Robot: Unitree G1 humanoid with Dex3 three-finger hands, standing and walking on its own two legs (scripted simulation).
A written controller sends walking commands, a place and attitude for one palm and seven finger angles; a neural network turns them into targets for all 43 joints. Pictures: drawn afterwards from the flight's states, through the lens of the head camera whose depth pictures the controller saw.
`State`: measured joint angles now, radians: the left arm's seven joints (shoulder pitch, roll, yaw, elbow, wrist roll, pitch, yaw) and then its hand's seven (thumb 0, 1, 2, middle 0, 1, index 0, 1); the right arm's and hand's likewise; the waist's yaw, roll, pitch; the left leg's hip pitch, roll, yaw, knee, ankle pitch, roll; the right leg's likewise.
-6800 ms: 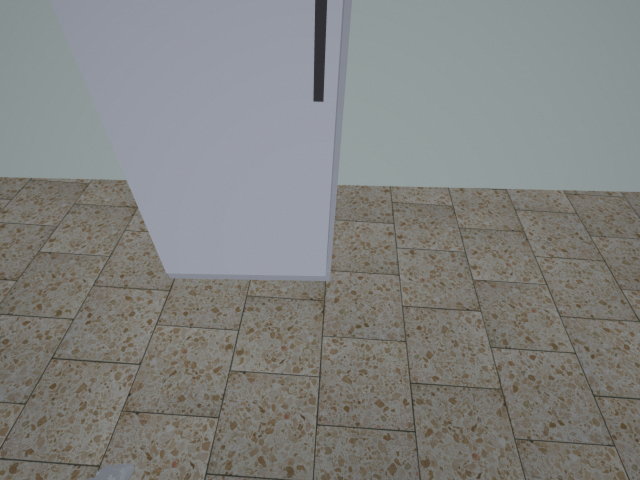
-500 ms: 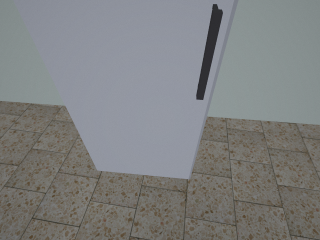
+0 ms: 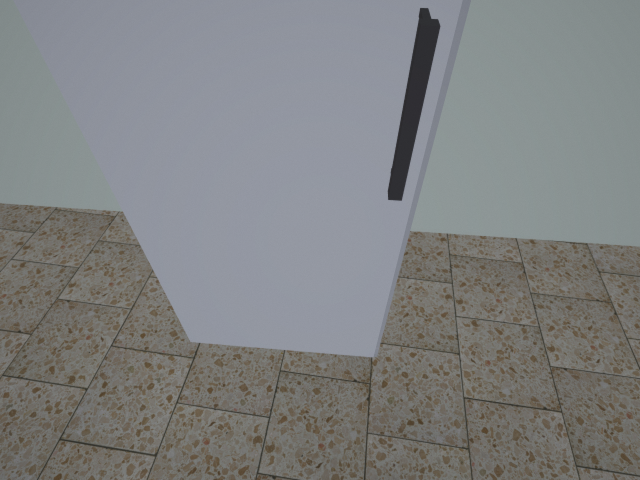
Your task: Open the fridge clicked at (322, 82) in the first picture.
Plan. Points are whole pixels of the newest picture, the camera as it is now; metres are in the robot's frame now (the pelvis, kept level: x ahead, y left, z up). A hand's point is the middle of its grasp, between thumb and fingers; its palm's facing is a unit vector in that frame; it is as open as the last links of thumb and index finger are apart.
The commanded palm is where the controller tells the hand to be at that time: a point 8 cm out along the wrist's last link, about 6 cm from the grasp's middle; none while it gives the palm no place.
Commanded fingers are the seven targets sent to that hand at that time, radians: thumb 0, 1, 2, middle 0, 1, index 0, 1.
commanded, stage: look again from close up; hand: right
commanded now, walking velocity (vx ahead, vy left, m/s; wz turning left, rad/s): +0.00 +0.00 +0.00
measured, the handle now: (407, 116) +0.56 -0.09 +0.18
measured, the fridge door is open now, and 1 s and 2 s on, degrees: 0 0 0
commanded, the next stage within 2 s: shuffle to correct the standing spot in 0.26 s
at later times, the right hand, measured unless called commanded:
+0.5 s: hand out of the picture +0.02 -0.18 -0.18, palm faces +0.01 +0.98 -0.19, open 7.4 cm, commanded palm none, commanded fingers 0.00 -0.90 -0.90 0.20 0.30 0.20 0.30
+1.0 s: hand out of the picture +0.00 -0.10 -0.20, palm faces +0.08 +0.99 -0.07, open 7.4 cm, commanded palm none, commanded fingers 0.00 -0.90 -0.90 0.20 0.30 0.20 0.30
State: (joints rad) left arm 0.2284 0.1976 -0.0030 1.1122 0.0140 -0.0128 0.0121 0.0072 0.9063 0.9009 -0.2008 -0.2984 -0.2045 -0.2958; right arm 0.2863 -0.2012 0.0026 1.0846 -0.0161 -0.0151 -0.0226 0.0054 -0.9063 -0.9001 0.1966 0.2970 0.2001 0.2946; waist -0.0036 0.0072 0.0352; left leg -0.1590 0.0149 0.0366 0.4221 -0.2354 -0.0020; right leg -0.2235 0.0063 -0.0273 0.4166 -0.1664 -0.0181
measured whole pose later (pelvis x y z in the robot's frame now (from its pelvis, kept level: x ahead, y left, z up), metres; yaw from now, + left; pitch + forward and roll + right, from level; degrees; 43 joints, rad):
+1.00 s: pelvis +0.10 +0.03 -0.02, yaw +1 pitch -1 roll +0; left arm 0.24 0.13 0.03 1.08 0.03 -0.04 0.05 0.01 0.92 0.90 -0.20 -0.30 -0.20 -0.30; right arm 0.48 -0.11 -0.03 1.15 -0.02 0.01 -0.02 0.00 -0.91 -0.90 0.20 0.30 0.20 0.29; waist -0.02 0.08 0.05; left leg -0.24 -0.02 0.06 0.90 -0.50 0.03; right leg -0.29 -0.06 -0.20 0.66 -0.33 -0.05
